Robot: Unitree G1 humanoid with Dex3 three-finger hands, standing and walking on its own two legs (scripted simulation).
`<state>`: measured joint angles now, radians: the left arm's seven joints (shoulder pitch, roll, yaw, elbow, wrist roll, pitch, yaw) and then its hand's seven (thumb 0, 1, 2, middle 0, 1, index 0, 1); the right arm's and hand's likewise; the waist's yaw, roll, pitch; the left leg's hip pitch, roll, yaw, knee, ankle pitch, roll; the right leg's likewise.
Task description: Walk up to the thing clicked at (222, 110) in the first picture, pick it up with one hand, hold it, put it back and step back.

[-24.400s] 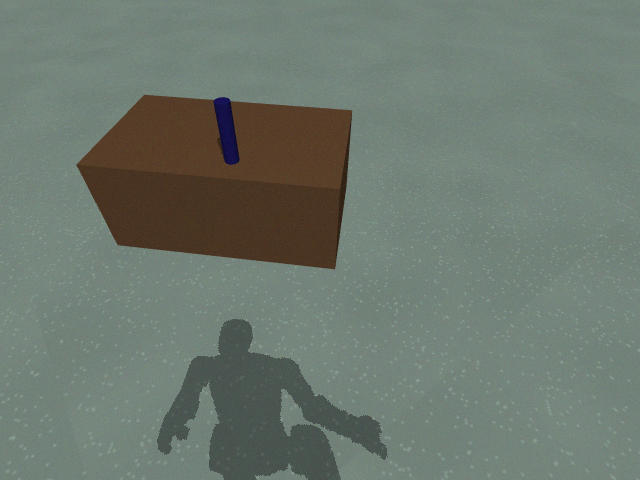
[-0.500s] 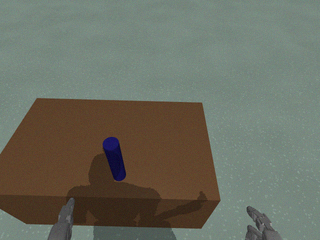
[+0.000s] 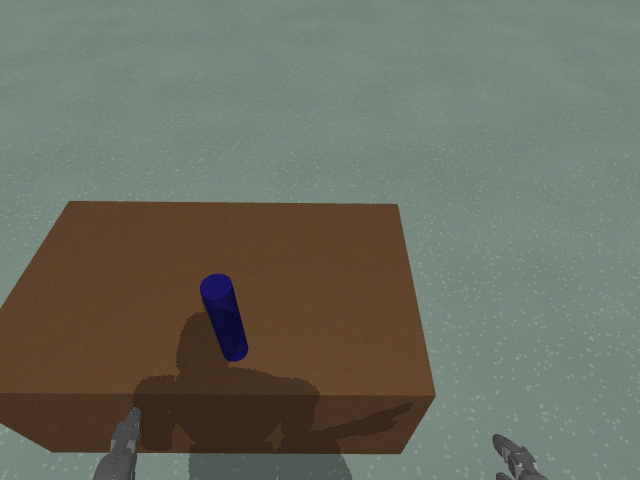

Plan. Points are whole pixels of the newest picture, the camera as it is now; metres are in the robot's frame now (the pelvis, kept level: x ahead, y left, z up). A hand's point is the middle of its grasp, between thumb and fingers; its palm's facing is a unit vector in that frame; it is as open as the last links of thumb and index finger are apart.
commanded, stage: home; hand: left
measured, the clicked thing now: (226, 321) +0.47 +0.18 -0.19
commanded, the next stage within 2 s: stand in 0.10 s
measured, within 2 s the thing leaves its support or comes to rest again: neither
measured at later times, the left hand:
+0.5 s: hand out of the picture +0.10 +0.24 -0.12, palm faces -0.03 -0.93 -0.38, open 12.7 cm
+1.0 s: hand out of the picture +0.05 +0.25 -0.10, palm faces -0.01 -0.94 -0.35, open 7.4 cm
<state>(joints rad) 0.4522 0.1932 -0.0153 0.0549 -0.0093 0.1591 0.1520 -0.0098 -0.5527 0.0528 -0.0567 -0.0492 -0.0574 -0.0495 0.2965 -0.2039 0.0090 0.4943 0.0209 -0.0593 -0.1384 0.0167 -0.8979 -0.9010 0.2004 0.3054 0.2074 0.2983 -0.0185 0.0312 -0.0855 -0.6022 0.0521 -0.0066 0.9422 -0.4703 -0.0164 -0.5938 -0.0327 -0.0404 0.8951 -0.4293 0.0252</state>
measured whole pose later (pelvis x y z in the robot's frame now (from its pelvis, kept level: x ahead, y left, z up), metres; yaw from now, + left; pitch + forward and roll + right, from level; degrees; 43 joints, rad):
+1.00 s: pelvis +0.00 +0.00 +0.05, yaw +0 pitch -4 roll +0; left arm 0.15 0.32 -0.01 1.14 0.02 -0.01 0.02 0.01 0.90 0.90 -0.21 -0.30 -0.21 -0.30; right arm 0.16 -0.31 -0.01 1.13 -0.02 -0.01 -0.01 0.01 -0.90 -0.90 0.20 0.30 0.21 0.30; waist 0.00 0.02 0.04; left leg -0.12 0.02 0.02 0.39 -0.21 -0.01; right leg -0.13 -0.06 -0.04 0.40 -0.20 0.03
